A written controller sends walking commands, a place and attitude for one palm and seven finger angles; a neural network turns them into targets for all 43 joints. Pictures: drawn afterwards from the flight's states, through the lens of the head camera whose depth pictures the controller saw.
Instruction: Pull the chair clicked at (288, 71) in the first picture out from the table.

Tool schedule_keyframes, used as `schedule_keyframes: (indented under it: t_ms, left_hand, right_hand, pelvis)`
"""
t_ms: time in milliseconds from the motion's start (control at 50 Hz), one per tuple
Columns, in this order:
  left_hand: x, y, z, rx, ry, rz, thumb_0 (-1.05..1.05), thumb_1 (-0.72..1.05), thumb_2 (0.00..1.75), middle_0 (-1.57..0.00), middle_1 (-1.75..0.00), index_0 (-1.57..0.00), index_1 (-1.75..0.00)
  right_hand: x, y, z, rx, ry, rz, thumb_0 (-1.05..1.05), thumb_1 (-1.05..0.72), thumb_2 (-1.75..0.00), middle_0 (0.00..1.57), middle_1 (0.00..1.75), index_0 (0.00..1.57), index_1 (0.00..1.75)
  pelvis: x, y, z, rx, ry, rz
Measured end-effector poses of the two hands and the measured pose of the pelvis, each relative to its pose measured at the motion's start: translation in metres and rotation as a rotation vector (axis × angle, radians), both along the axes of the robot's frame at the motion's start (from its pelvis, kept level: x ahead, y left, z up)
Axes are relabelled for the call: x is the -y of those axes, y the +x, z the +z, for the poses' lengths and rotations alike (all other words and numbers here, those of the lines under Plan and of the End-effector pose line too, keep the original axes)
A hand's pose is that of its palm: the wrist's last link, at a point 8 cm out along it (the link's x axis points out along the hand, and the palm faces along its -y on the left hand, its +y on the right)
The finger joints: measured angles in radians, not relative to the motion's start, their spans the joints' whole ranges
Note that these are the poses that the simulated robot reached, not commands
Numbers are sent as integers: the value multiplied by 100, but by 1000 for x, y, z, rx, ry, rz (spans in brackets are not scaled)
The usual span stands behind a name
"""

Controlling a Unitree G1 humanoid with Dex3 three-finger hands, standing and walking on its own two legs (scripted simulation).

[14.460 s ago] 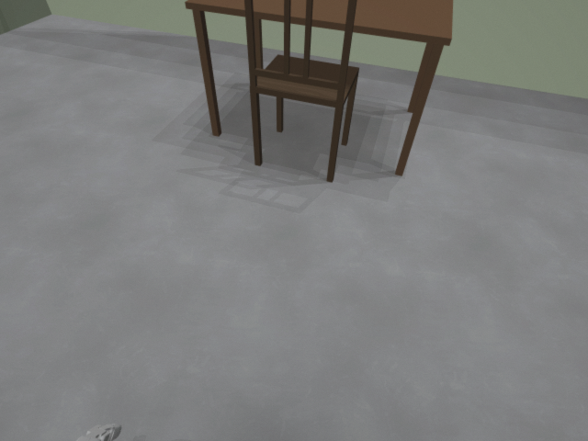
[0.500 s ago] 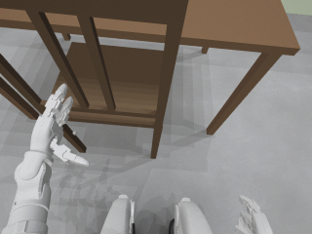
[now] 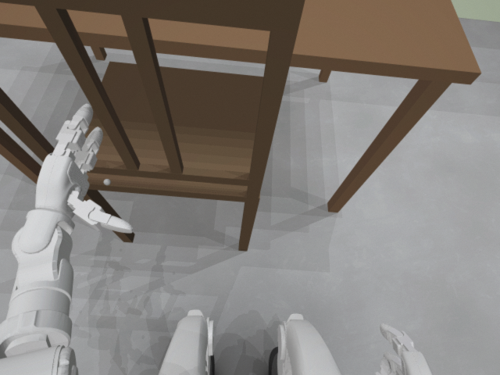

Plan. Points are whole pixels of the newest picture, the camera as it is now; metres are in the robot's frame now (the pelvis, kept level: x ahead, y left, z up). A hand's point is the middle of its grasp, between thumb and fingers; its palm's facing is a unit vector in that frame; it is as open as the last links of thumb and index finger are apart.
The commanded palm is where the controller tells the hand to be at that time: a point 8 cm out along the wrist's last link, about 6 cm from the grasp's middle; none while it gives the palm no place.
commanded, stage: push the fingers through the gap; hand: left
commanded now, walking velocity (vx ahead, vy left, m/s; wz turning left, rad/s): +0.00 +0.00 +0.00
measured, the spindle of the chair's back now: (104, 110) +0.50 +0.24 +0.06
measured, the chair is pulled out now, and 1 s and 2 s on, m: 0.00 0.00 0.00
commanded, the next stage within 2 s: hook a spindle and tug to test in 1.22 s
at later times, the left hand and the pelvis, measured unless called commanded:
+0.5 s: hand (112, 158) +0.43 +0.22 +0.03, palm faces -0.07 -1.00 -0.05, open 16.9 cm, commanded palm +0.42 +0.26 +0.03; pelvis +0.00 +0.01 +0.00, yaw -1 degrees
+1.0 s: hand (117, 140) +0.47 +0.22 +0.03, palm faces -0.04 -1.00 -0.06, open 16.9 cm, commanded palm +0.45 +0.26 +0.03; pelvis +0.00 +0.00 +0.00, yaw -2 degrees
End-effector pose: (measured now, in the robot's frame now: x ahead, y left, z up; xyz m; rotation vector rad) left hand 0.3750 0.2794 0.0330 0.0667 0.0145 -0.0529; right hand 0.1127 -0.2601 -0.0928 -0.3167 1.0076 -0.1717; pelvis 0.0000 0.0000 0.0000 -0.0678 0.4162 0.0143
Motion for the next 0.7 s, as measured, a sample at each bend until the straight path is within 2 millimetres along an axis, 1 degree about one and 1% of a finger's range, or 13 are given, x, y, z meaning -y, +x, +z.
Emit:
schedule_keyframes:
  t_ms: [80,200,360,480,600,700]
  left_hand:
    - [-1,4,-3,-63,-2,-17,-1,-49,30,-6,-8,-7,-8]
    - [6,10,7,-8,-18,-14,-1,-49,30,-6,-8,-6,-8]
    - [-2,32,-5,-32,-13,6,-1,-49,30,-6,-8,-6,-7]
    - [0,38,3,-2,-11,-20,-1,-49,30,-6,-8,-6,-7]
    - [1,51,-2,-35,-28,-3,-1,-50,30,-6,-8,-6,-8]
    - [6,59,4,2,-13,-11,-1,-49,30,-6,-8,-6,-8]
  right_hand:
    - [-2,-8,0,-25,13,-20,1,-91,-90,20,30,20,30]
    - [-4,-19,1,-59,16,-29,1,-91,-90,20,30,20,30]
    - [2,-30,-2,-96,-8,-45,1,-91,-90,20,30,20,30]
    - [2,-38,-2,-133,-8,-59,1,-91,-90,20,30,20,30]
    - [2,-43,-5,-160,-8,-62,1,-91,-90,20,30,20,30]
    - [1,-48,-6,-176,-3,-74,1,-91,-90,20,30,20,30]
  pelvis:
    - [-2,1,3,-3,-1,-4]
    - [-4,3,7,-4,1,-8]
    - [-3,1,0,-17,-5,-9]
    - [-5,2,2,-22,-7,-12]
    - [-5,2,0,-33,-7,-10]
    - [-5,2,-1,-37,-8,-14]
